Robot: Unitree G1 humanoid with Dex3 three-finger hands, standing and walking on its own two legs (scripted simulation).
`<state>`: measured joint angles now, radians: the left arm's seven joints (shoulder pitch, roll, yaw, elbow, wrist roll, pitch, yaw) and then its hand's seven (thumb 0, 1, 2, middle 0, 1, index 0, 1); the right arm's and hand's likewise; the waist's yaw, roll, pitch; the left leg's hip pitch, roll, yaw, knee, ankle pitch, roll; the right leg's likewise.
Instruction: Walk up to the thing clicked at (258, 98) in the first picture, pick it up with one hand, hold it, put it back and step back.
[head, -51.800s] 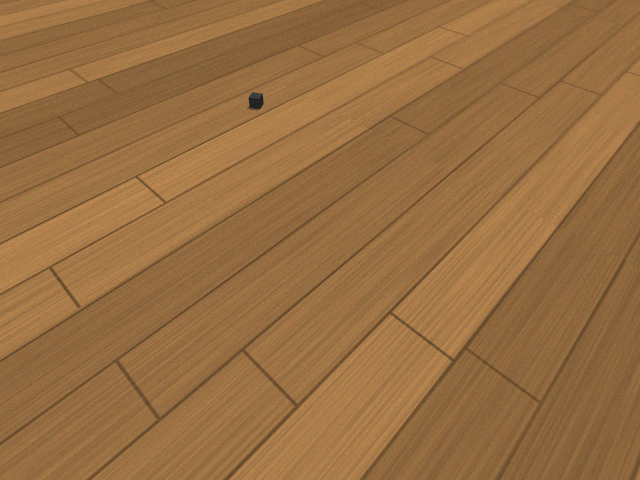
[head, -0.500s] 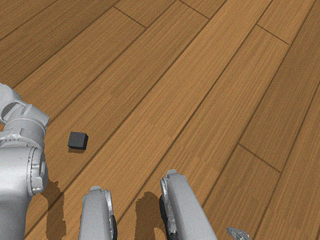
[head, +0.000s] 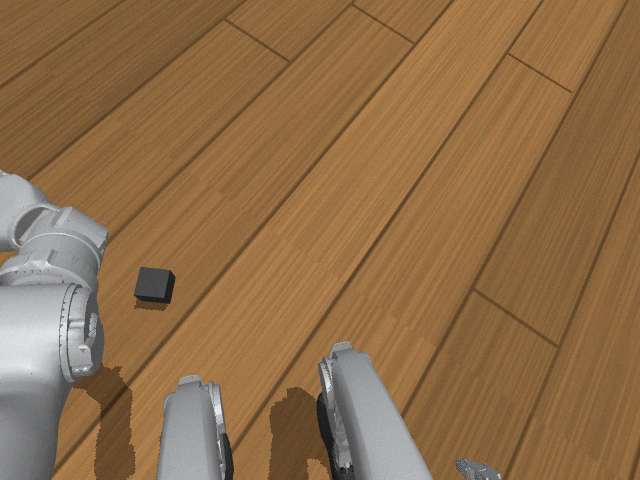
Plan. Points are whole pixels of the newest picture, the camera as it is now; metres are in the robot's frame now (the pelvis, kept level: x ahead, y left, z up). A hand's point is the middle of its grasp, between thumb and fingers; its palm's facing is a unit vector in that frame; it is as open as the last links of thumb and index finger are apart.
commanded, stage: approach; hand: left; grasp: from above
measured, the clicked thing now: (155, 285) +0.51 +0.24 -0.53
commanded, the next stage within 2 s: rest palm in 0.88 s
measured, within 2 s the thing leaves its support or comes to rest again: neither
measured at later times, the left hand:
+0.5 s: hand (136, 285) +0.46 +0.23 -0.33, palm faces -0.09 -0.43 -0.90, open 14.0 cm
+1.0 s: hand (176, 277) +0.49 +0.18 -0.42, palm faces -0.11 -0.46 -0.88, open 14.0 cm
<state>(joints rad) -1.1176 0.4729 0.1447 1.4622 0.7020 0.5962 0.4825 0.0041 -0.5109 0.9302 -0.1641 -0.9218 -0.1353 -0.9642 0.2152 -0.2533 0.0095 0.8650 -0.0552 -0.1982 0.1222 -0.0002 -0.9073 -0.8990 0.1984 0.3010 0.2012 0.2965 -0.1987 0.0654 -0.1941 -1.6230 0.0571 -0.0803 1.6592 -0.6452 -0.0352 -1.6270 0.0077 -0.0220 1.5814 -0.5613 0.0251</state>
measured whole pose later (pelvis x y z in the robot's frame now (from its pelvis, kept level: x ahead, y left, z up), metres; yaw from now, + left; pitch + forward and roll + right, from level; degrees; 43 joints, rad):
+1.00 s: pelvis -0.03 +0.00 -0.23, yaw -4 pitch +32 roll -10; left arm -1.51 0.78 0.39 1.86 0.57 0.49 0.90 0.00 -0.53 0.94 -0.10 -1.06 -0.10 -1.07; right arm 0.16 -0.42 0.15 0.84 -0.25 -0.22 0.42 -0.01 -0.92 -0.90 0.19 0.30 0.20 0.30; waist -0.47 -0.02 0.20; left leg -2.27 -0.02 -0.22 2.43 -0.74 -0.06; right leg -2.23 0.00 -0.08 2.29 -0.63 0.05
